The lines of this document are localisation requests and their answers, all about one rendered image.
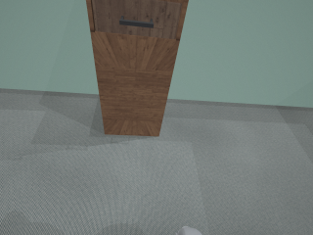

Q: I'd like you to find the cabinet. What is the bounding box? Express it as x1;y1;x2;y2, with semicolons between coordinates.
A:
86;0;189;137

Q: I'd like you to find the drawer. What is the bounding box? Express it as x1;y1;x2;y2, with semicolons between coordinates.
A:
92;0;182;39

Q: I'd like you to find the handle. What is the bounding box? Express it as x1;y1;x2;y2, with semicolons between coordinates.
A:
119;16;154;28

